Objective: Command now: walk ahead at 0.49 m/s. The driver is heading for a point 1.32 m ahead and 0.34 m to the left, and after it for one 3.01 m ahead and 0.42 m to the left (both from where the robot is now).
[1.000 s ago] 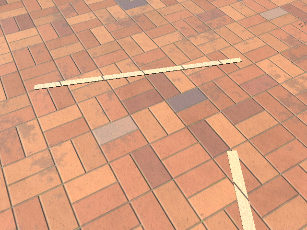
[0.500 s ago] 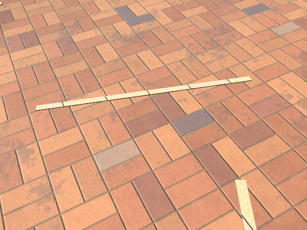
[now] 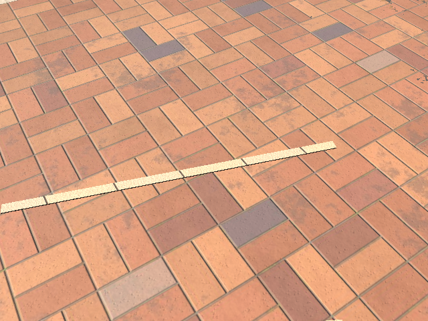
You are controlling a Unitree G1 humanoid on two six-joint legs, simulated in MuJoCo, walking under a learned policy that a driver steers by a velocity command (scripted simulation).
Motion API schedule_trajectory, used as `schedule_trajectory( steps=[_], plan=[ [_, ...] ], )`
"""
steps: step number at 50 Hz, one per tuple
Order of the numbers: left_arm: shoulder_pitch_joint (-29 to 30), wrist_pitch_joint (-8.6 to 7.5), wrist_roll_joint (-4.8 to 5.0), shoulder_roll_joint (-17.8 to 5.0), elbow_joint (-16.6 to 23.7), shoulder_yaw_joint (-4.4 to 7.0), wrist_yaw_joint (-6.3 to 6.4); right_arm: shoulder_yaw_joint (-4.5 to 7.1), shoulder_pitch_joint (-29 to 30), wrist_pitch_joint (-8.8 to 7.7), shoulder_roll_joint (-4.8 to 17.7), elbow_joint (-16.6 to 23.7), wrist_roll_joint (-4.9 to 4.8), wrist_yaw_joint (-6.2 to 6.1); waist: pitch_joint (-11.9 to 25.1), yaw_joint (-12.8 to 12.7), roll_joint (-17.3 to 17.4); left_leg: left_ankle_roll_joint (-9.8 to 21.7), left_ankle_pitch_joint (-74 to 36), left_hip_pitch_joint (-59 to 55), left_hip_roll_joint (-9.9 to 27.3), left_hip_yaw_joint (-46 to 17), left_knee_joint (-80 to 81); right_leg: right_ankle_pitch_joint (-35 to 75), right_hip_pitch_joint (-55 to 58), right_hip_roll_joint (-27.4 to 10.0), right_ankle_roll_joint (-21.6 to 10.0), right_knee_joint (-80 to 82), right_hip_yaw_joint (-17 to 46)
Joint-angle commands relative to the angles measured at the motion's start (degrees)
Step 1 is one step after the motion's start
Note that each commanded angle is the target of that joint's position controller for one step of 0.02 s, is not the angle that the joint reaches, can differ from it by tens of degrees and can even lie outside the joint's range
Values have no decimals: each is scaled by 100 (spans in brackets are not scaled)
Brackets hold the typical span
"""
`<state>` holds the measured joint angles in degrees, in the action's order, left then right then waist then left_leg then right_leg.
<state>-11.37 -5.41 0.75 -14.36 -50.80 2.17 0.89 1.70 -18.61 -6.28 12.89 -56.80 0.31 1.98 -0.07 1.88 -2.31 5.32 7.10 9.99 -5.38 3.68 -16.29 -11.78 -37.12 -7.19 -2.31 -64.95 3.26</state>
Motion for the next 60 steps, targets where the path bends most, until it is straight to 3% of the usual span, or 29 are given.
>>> schedule_trajectory(
  steps=[1, 6, 11, 13, 14, 15, 16, 17, 18, 19, 20, 22, 24, 29, 33, 38, 41, 42, 43, 44, 45, 46, 47, 48, 49, 51, 53, 55, 60],
  plan=[
    [-189, 32, -68, -239, 244, 67, 37, 123, 222, -93, 760, 319, -10, -115, -304, -266, 442, 985, -373, 530, 1626, -1246, 1161, 866, -181, -245, 158, 826, 16],
    [893, -32, 0, -164, 520, 26, -54, 157, -336, -6, 948, 186, -115, -198, -326, 132, 475, 703, -413, -71, 1554, -928, 1032, 1757, 36, 66, 221, 2656, -245],
    [1451, -106, 59, -278, 795, 20, -235, 194, -651, 121, 996, 17, -148, -215, -462, 244, 567, 610, -375, -970, 1941, -1068, 542, 1070, 48, 209, 28, 3406, -259],
    [1086, -156, 54, -439, 752, 89, -273, 228, -515, 183, 1083, 33, -152, -226, -278, -29, 675, 497, -1080, -1101, 1997, -1076, 87, 676, 683, 377, -143, 3639, -393],
    [484, -170, 41, -609, 582, 193, -263, 211, -387, 212, 1058, 70, -136, -226, 58, -370, 662, 376, -2035, -1026, 1788, -885, -620, 606, 1513, 569, -271, 3771, -550],
    [-615, -184, 28, -957, 266, 355, -223, 135, -328, 222, 864, 148, -69, -223, 769, -806, 478, 196, -2300, -454, 1432, -581, -1965, 734, 3022, 393, -510, 3677, -326],
    [-1561, -163, -91, -1620, 112, 513, -192, -38, -734, 136, 346, 316, -2, -194, 1741, -868, -678, -200, -533, 1604, 696, -115, -4292, 525, 5342, -1085, -1258, 3764, 1796],
    [-1769, -130, -68, -1432, 22, 461, -226, -111, -954, -17, 154, 240, -104, -159, 2237, -804, -1498, -297, 2408, 2968, 167, -676, -5552, -183, 6113, -1689, -1758, 4691, 3870],
    [-1363, -146, -37, -988, 95, 319, -235, 53, -519, -120, 821, 316, -238, -137, 1520, -778, -929, -166, 2209, 3513, 561, -1074, -6087, -387, 5526, -1497, -1461, 4792, 3365],
    [-822, -136, -32, -745, 232, 239, -229, 89, -57, -155, 947, 459, -288, -139, 949, -630, -564, -88, 1663, 3532, 877, -922, -5995, -18, 4716, -1282, -1235, 4856, 2456],
    [-378, -129, -51, -582, 302, 177, -257, 102, 165, -129, 872, 490, -223, -172, 550, -445, -132, -120, 1197, 3280, 1108, -796, -5638, 475, 3901, -1016, -1124, 5073, 1818],
    [-130, -145, -103, -362, 275, 113, -302, 143, 81, 30, 681, 467, -130, -207, 252, -146, -218, -178, 721, 2675, 1348, -786, -5069, 880, 3048, -638, -981, 5446, 1108],
    [-334, -175, -100, -453, 126, 142, -295, 137, -17, 143, 499, 443, -117, -221, 140, -45, -183, -257, 506, 2595, 1355, -699, -4834, 1419, 2811, -534, -1062, 5623, 746],
    [-793, -109, -86, -642, -103, 185, -139, 167, 989, 164, 461, 797, -57, -217, -138, -218, -79, -423, -701, 3247, 1353, -641, -3360, 1842, 3067, -465, -1010, 5804, 283],
    [-1098, -76, -40, -751, -252, 199, -75, 119, 1739, 125, 369, 989, -107, -143, -319, -451, -110, -400, -1392, 3022, 1149, -428, -2181, 1467, 3276, -399, -875, 5915, -22],
    [-1351, 12, -38, -762, -493, 247, -25, 82, 2300, 110, 386, 1275, -185, 36, -543, -583, -83, -139, -943, 3294, 1059, -436, -1711, 1652, 4253, -796, -760, 5630, -323],
    [-1093, 88, -38, -910, -433, 306, 14, 146, 2106, 95, 543, 1359, -176, 137, -281, -352, -223, 127, -196, 2612, 756, -142, -1639, 3358, 4504, -863, -577, 4938, -625],
    [-997, 122, -42, -974, -392, 323, 31, 226, 1708, 103, 673, 1285, -159, 139, 28, -122, -312, 233, -68, 1933, 525, 59, -1636, 4366, 4471, -796, -490, 4365, -760],
    [-905, 174, -63, -937, -331, 304, 54, 376, 854, 115, 888, 1038, -159, 125, 491, 299, -222, 377, -189, 809, 238, 218, -1461, 4921, 4204, -546, -331, 3262, -1010],
    [-914, 169, -122, -883, -177, 253, 87, 557, -135, 141, 1321, 823, -147, 65, 1060, 648, 203, 675, -326, -906, 768, -753, -1463, 3870, 2939, -295, -109, 1629, -1147],
    [-1463, 1, -215, -149, 6, 0, -38, 679, -615, 160, 1874, 778, -140, 34, 1760, 301, 1644, 1744, 674, -3081, 2209, -3814, -959, -142, 320, 846, 309, -678, -932],
    [-1245, -241, -83, -400, -52, 40, -114, 541, -668, 157, 1463, 777, -139, 23, 2150, 422, 1337, 1761, 1004, -3424, 2466, -5018, -127, -1929, -455, 970, 171, -1410, 154],
    [-659, -372, 117, -775, 178, 144, -151, 479, -354, 137, 1220, 840, -118, 9, 1362, 424, 1119, 1426, 739, -2847, 2261, -4184, -81, -1560, -930, 652, 34, -1516, 269],
    [-309, -424, 116, -799, 286, 142, -115, 428, 142, 122, 1063, 992, -123, 5, 861, 249, 565, 1238, 176, -1927, 2030, -3394, -27, -1013, -782, 378, -14, -1142, 188],
    [-164, -409, -1, -792, 309, 190, -57, 377, 506, 123, 905, 1104, -95, 16, 522, 27, 205, 1134, -369, -1055, 1824, -2865, 84, -705, -459, 193, 23, -686, 129],
    [-263, -248, -99, -715, 395, 251, 1, 320, 733, 122, 736, 1214, -50, -1, 370, -299, 394, 1080, -828, -161, 1520, -2413, 349, -497, 218, 12, 121, -104, 149],
    [-240, -127, -148, -567, 472, 250, 35, 358, 585, 107, 885, 1212, -86, -70, 263, -347, 521, 1130, -1077, 250, 1399, -2118, 489, -279, 324, 44, 287, 379, 39],
    [201, -75, -168, -537, 659, 253, 69, 403, 335, 107, 1049, 1182, -104, -165, 98, -240, 532, 1094, -1120, 379, 1323, -1984, 561, 283, 117, 125, 442, 1100, -13],
    [1281, -141, -98, -376, 1007, 186, -18, 406, -123, 188, 1053, 1123, -157, -280, -55, 150, 734, 741, -427, 374, 1068, -1908, 432, 1686, 425, 513, 462, 3055, -14]
  ],
)
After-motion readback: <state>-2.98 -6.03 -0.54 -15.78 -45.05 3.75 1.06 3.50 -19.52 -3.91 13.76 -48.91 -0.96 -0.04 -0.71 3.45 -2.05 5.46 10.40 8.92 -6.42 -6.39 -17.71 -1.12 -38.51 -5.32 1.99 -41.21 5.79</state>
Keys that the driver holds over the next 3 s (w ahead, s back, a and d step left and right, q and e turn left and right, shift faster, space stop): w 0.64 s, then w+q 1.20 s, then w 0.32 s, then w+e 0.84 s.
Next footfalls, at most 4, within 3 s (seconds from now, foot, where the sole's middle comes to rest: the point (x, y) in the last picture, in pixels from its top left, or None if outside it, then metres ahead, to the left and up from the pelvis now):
0.30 right None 0.33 -0.17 -0.78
0.88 left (192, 283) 0.64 0.07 -0.78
1.38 right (225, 203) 0.96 -0.05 -0.78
1.92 left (128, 187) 1.05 0.33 -0.78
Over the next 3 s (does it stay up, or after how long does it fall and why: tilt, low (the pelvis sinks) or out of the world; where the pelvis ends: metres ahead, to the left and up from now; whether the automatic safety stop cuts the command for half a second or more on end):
stays up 1.48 0.53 -0.02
